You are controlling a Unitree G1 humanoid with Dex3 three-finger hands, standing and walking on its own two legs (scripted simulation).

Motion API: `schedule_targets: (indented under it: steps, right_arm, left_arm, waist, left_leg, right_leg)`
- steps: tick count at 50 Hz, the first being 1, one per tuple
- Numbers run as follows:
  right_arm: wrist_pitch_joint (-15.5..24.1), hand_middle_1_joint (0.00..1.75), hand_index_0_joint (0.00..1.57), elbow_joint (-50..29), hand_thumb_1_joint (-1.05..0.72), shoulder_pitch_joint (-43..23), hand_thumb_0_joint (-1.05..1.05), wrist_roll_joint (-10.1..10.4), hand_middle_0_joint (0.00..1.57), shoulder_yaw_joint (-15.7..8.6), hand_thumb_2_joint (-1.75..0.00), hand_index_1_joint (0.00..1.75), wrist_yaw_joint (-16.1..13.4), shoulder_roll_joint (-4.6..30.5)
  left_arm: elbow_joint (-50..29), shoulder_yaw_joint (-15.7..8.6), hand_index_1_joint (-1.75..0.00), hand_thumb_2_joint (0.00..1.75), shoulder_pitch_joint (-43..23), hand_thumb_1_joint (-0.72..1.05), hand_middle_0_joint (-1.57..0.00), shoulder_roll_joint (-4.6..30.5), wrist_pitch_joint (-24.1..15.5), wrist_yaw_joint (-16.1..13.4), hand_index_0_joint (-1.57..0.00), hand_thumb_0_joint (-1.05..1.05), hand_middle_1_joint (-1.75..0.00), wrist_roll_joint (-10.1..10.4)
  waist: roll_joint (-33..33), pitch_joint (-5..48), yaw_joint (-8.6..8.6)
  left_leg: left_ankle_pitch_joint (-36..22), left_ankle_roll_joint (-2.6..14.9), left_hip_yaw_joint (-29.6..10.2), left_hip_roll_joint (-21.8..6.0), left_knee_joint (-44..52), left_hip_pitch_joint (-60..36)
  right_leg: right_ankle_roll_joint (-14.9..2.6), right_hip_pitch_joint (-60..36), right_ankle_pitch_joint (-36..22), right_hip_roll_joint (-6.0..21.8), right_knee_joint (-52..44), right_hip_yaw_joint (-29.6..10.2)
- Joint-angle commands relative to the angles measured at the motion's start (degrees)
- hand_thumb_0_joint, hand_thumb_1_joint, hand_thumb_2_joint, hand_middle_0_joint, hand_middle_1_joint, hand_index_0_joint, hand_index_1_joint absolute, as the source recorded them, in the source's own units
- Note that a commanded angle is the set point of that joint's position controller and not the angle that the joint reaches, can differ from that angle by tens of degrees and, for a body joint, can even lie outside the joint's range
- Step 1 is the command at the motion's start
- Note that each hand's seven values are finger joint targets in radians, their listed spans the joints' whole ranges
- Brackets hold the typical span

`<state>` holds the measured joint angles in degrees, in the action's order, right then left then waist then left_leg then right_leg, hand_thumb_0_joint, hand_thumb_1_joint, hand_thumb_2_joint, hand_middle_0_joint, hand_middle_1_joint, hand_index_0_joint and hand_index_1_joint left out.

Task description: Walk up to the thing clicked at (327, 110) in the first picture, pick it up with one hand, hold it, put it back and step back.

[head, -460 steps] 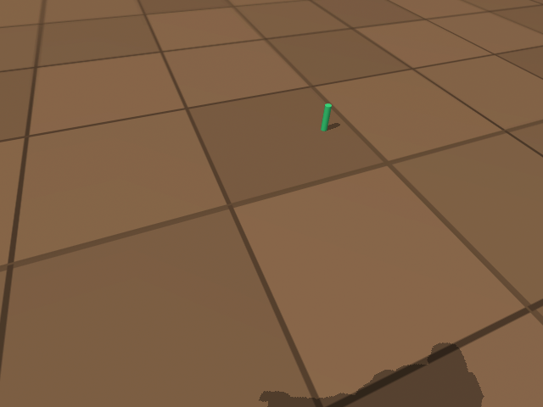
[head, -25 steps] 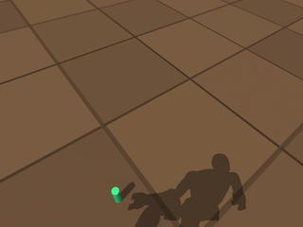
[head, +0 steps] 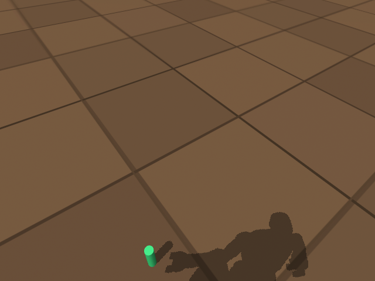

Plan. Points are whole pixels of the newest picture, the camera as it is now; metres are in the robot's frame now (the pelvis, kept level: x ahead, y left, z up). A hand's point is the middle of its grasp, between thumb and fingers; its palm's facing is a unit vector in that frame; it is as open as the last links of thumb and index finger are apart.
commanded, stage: stand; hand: left
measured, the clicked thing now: (150, 256) +0.39 +0.16 -0.69
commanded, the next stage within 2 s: none
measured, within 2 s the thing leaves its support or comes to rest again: neither
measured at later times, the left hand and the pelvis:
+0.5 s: hand out of the picture +0.09 +0.24 -0.16, palm faces -0.02 -0.94 -0.34, open 7.4 cm; pelvis +0.02 -0.01 +0.00, yaw +1 degrees
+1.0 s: hand out of the picture +0.12 +0.24 -0.15, palm faces +0.00 -0.94 -0.35, open 7.4 cm; pelvis +0.03 -0.01 +0.00, yaw +1 degrees
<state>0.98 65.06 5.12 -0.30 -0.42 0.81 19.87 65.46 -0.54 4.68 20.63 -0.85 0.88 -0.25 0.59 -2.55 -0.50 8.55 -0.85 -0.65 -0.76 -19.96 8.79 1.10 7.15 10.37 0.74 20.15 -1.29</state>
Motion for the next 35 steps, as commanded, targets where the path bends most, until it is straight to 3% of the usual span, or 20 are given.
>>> schedule_targets:
  steps: [1, 7, 16, 22, 29, 35]
  right_arm:
    - [1.48, 0.30, 0.20, -3.54, -0.90, -3.65, 0.00, -0.18, 0.20, -2.25, -0.90, 0.30, -0.63, 12.36]
    - [1.40, 0.30, 0.20, -2.70, -0.90, -3.65, 0.00, -0.14, 0.20, -2.13, -0.90, 0.30, -0.61, 12.42]
    - [0.78, 0.30, 0.20, -1.98, -0.90, -1.98, 0.00, -0.14, 0.20, -1.81, -0.90, 0.30, -0.69, 12.47]
    - [1.00, 0.30, 0.20, -2.26, -0.90, -2.25, 0.00, -0.17, 0.20, -1.70, -0.90, 0.30, -0.81, 12.70]
    - [0.94, 0.30, 0.20, -2.39, -0.90, -2.49, 0.00, -0.05, 0.20, -1.56, -0.90, 0.30, -1.03, 12.78]
    - [0.96, 0.30, 0.20, -2.65, -0.90, -2.48, 0.00, 0.03, 0.20, -1.54, -0.90, 0.30, -1.26, 12.71]
  left_arm:
    - [-3.03, -1.97, -0.30, 0.90, -3.05, 0.90, -0.20, 12.04, -1.68, -0.75, -0.20, 0.00, -0.30, -0.28]
    - [-2.86, -1.67, -0.30, 0.90, -2.04, 0.90, -0.20, 12.23, -1.56, -0.89, -0.20, 0.00, -0.30, 0.09]
    - [-2.69, -1.69, -0.30, 0.90, -1.23, 0.90, -0.20, 12.94, -1.19, -1.05, -0.20, 0.00, -0.30, -0.12]
    - [-2.72, -1.74, -0.30, 0.90, -0.75, 0.90, -0.20, 12.50, -1.43, -1.15, -0.20, 0.00, -0.30, -0.10]
    - [-2.89, -1.77, -0.30, 0.90, -0.84, 0.90, -0.20, 11.78, -1.25, -1.19, -0.20, 0.00, -0.30, -0.01]
    - [-3.25, -2.11, -0.30, 0.90, -1.79, 0.90, -0.20, 12.02, -1.30, -1.36, -0.20, 0.00, -0.30, 0.02]
  waist:
    - [-1.32, 3.69, 0.18]
    - [-0.88, 4.33, 0.42]
    - [-0.38, 2.64, 0.06]
    - [0.06, 4.69, 0.18]
    - [0.12, 4.79, 0.29]
    - [-0.36, 6.60, 0.16]
  left_leg:
    - [2.27, 1.97, -6.43, -6.42, 4.95, -0.70]
    - [-1.76, 1.80, -5.85, -6.29, 4.16, -2.53]
    - [2.34, 1.77, -6.01, -6.16, 4.75, -0.49]
    - [-5.54, 1.95, -5.53, -6.49, 3.23, -1.97]
    - [-7.19, 1.57, -5.22, -6.49, 3.07, -2.41]
    - [-12.97, 1.57, -4.96, -7.01, 2.16, -3.71]
  right_leg:
    - [-1.88, 0.90, -0.55, 6.08, -4.45, -5.01]
    - [-1.95, 1.21, -2.50, 6.29, -4.55, -4.94]
    - [-2.22, 1.66, 1.65, 6.31, -5.28, -5.09]
    - [-2.02, -0.63, -6.36, 6.66, -4.33, -4.50]
    - [-1.80, -1.02, -7.54, 6.50, -4.44, -4.03]
    - [-1.83, -3.55, -13.17, 6.82, -3.60, -3.61]
